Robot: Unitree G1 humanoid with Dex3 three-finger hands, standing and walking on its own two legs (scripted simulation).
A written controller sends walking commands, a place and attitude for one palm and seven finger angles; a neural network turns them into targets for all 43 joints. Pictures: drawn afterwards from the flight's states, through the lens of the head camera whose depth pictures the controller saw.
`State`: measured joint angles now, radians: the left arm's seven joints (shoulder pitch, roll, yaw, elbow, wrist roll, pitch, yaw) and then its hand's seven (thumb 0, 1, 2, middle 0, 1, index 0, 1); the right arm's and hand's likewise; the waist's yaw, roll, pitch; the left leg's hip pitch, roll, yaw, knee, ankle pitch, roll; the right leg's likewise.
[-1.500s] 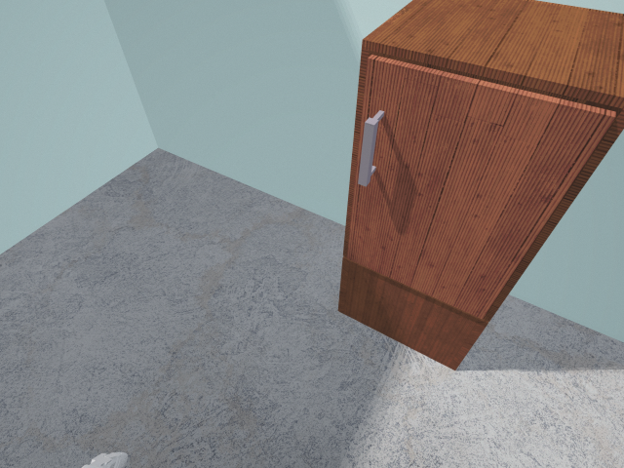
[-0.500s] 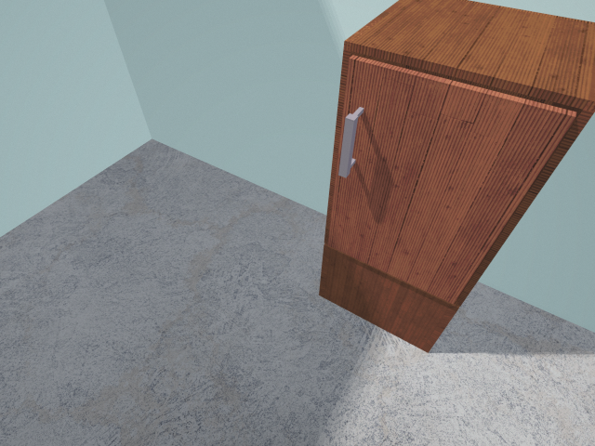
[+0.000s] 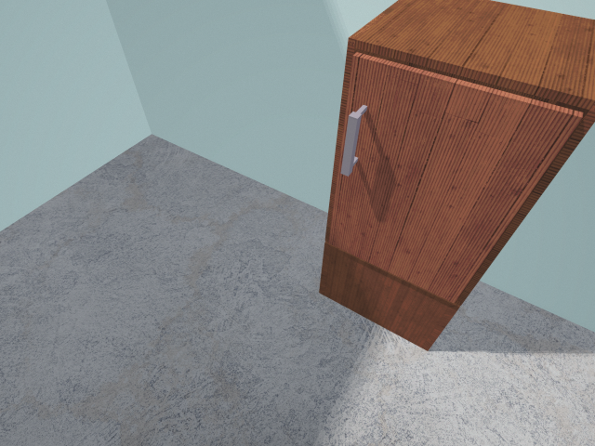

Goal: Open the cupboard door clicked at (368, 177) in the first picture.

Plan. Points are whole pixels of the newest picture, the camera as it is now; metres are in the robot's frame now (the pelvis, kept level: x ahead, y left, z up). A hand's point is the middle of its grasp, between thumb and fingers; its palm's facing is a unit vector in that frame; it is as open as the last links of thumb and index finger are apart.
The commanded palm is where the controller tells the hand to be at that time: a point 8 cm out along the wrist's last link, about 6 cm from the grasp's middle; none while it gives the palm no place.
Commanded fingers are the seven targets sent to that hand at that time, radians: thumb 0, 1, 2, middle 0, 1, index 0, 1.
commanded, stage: turn to face it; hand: left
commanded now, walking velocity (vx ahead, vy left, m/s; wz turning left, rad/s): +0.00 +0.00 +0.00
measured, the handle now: (354, 141) +0.72 -0.08 +0.00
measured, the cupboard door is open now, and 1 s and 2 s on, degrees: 0 0 0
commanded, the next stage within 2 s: take the last steps up to it in 0.94 s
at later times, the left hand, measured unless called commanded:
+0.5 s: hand out of the picture +0.06 +0.17 -0.18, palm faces -0.15 -0.95 -0.27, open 7.3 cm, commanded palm none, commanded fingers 0.00 0.90 0.90 -0.20 -0.30 -0.20 -0.30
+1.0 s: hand out of the picture +0.13 +0.21 -0.18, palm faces -0.33 -0.92 -0.22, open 7.3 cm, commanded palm none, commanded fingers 0.00 0.90 0.90 -0.20 -0.30 -0.20 -0.30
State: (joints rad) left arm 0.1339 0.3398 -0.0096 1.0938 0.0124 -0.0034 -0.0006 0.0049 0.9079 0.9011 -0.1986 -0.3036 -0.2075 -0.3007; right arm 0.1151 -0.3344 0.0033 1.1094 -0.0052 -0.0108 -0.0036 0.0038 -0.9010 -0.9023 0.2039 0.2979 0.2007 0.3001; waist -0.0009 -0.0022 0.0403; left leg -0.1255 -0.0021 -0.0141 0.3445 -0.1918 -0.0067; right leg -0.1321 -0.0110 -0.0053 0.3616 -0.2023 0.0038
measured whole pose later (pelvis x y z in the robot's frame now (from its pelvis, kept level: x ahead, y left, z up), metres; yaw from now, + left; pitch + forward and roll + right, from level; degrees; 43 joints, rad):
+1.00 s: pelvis -0.01 +0.04 -0.01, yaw -23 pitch +1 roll -1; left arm 0.22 0.27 0.09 0.93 0.03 0.07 0.00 0.01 0.91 0.90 -0.19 -0.30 -0.20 -0.30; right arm 0.22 -0.17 -0.01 0.93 -0.02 0.00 -0.04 0.00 -0.90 -0.90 0.20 0.30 0.20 0.30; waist 0.01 -0.05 0.02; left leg -0.23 0.02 0.06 0.50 -0.29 0.03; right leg -0.49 0.06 0.07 1.03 -0.39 0.04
